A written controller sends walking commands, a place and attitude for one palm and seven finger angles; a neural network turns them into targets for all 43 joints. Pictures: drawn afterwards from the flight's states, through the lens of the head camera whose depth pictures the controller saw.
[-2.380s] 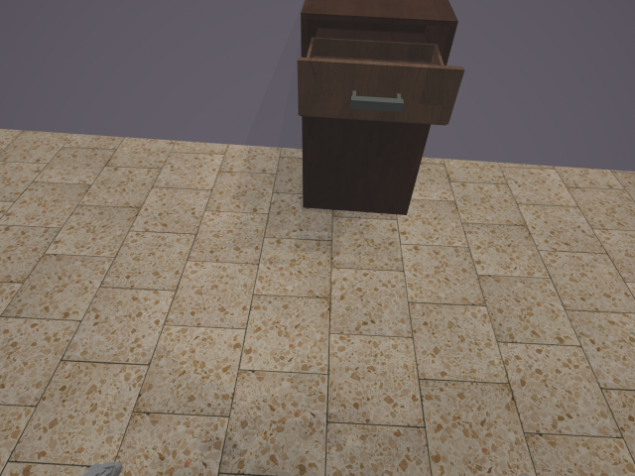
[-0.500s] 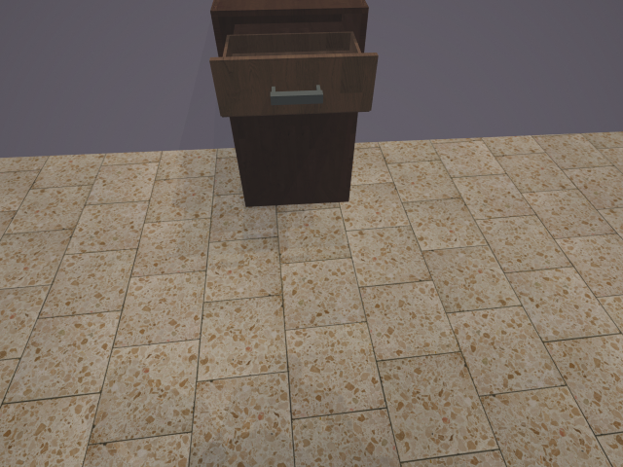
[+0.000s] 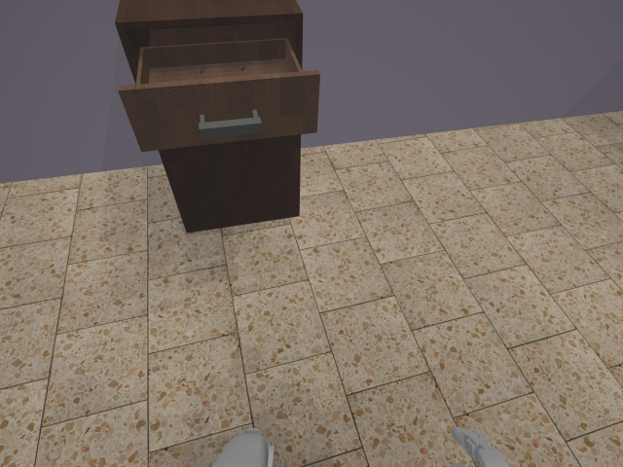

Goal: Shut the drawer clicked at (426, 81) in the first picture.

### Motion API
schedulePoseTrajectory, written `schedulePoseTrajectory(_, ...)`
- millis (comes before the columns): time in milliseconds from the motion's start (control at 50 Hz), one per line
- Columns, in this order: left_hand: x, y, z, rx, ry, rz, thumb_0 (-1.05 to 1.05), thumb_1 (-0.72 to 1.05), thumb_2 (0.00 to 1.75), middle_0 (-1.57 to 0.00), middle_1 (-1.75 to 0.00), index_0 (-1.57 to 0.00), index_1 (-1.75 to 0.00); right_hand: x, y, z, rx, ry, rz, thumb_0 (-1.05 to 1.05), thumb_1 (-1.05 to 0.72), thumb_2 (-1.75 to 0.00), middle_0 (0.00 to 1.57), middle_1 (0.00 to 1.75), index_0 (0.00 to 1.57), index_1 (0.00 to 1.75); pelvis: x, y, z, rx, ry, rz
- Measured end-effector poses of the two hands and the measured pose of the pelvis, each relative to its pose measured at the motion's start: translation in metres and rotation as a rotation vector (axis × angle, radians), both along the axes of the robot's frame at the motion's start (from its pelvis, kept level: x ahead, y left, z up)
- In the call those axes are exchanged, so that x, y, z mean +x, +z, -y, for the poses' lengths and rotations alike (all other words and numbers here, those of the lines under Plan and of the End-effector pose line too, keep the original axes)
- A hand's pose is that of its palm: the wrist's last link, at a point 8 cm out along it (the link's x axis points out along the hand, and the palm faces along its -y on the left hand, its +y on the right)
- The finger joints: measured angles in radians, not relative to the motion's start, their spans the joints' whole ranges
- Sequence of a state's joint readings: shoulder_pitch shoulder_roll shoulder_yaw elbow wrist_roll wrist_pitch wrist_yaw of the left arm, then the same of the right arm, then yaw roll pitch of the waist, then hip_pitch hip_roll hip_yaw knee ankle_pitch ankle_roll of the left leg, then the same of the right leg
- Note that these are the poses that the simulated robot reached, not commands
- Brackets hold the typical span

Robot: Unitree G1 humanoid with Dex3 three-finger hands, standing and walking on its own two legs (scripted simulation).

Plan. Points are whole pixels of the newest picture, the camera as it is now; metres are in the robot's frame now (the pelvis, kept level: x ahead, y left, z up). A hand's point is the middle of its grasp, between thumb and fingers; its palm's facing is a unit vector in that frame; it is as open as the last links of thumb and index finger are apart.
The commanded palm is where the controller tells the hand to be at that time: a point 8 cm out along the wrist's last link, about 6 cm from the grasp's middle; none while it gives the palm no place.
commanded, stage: walk to a spot facing it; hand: left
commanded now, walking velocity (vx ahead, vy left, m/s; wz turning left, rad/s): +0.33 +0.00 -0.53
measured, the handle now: (230, 122) +0.80 +0.29 -0.04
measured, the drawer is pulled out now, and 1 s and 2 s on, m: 0.30 0.30 0.30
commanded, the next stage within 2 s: none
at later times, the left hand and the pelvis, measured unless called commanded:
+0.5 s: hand (229, 326) +0.36 +0.19 -0.16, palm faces -0.33 -0.93 -0.15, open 7.4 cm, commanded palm none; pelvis +0.18 +0.05 +0.00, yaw -19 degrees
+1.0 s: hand (266, 281) +0.47 +0.15 -0.17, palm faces -0.51 -0.83 -0.20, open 7.4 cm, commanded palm none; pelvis +0.28 +0.04 -0.01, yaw -36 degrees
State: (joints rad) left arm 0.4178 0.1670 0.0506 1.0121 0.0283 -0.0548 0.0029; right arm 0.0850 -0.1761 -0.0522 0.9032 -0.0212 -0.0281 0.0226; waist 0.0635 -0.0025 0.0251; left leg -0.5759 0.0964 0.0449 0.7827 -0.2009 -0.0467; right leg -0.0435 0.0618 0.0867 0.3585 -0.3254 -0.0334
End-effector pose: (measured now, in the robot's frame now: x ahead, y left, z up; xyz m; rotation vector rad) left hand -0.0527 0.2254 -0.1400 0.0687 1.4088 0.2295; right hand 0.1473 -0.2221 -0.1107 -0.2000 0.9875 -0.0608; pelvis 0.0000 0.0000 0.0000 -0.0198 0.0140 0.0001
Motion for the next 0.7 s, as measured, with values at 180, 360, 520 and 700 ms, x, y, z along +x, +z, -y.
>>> schedulePoseTrajectory(180,0.122,-0.024,-0.072,-0.007,-0.133,-0.006,0.01,0.91,0.90,-0.20,-0.30,-0.19,-0.30,0.032,0.001,-0.036,-0.048,-0.132,0.037,0.00,-0.91,-0.90,0.20,0.30,0.20,0.30,0.076,-0.012,-0.046,-0.003,-0.138,0.036)
schedulePoseTrajectory(360,0.306,0.002,-0.072,-0.016,-0.330,0.190,0.01,0.91,0.90,-0.19,-0.29,-0.19,-0.30,-0.061,-0.002,-0.045,-0.067,-0.414,-0.262,-0.01,-0.94,-0.90,0.20,0.30,0.20,0.30,0.140,0.005,-0.063,0.003,-0.250,0.028)
schedulePoseTrajectory(520,0.431,0.003,-0.006,-0.071,-0.525,0.260,0.01,0.91,0.90,-0.19,-0.29,-0.19,-0.30,-0.114,-0.009,-0.079,0.014,-0.586,-0.512,0.00,-0.92,-0.90,0.20,0.30,0.20,0.30,0.190,0.000,-0.051,0.001,-0.339,0.029)
schedulePoseTrajectory(700,0.524,-0.011,0.080,-0.091,-0.678,0.368,0.01,0.91,0.90,-0.20,-0.30,-0.19,-0.30,-0.087,-0.047,-0.080,0.140,-0.714,-0.584,0.01,-0.91,-0.90,0.20,0.30,0.20,0.30,0.238,-0.029,-0.013,0.004,-0.438,0.024)
